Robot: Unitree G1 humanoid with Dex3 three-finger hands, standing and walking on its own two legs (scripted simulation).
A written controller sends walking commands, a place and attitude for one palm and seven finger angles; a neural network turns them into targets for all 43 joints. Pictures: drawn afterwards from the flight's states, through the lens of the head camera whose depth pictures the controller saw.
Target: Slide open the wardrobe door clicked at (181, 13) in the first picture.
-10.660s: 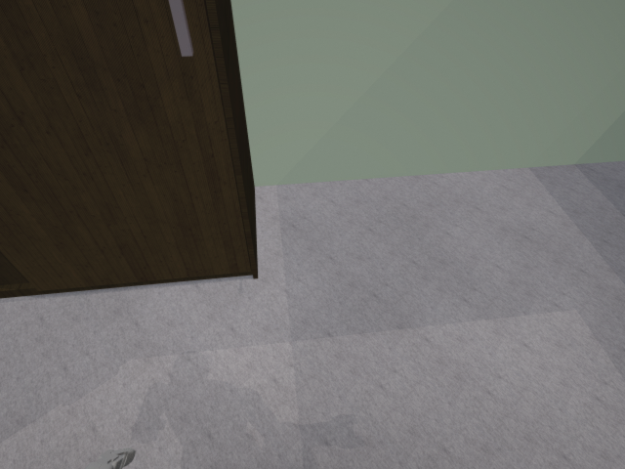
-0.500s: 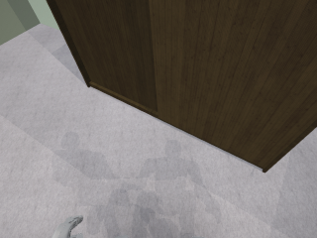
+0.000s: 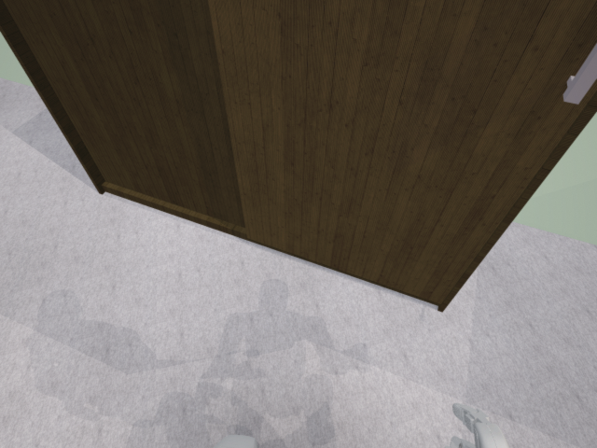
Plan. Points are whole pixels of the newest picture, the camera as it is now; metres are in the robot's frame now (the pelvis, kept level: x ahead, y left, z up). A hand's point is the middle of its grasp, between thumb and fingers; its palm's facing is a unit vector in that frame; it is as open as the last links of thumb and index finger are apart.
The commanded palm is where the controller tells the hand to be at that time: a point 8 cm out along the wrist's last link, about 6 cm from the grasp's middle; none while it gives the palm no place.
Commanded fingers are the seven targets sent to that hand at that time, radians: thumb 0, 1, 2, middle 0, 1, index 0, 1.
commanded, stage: turn to face it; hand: right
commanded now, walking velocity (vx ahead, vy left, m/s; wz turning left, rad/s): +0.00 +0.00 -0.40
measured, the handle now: out of the picture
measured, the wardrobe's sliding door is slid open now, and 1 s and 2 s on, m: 0.00 0.00 0.00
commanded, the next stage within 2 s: take the last steps up to it in 0.26 s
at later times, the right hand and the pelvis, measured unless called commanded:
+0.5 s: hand out of the picture -0.08 -0.19 -0.18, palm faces +0.28 +0.94 -0.22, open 7.4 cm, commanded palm none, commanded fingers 0.00 -0.90 -0.90 0.20 0.30 0.20 0.30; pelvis -0.04 +0.00 -0.01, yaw -13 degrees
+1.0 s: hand out of the picture +0.08 -0.25 -0.17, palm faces +0.21 +0.97 -0.16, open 7.4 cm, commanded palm none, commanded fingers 0.00 -0.90 -0.90 0.20 0.30 0.20 0.30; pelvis +0.04 -0.06 +0.00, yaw -14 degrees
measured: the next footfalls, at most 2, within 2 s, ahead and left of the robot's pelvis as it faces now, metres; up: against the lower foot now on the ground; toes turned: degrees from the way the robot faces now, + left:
left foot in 0.08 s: +0.04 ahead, +0.14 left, +0.00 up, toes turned -2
right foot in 0.52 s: -0.05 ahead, -0.11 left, +0.00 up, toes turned -16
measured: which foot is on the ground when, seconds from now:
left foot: up 0.00-0.06, down 0.08-0.52, up 0.54-1.00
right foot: down 0.00-0.06, up 0.08-0.50, down 0.52-1.00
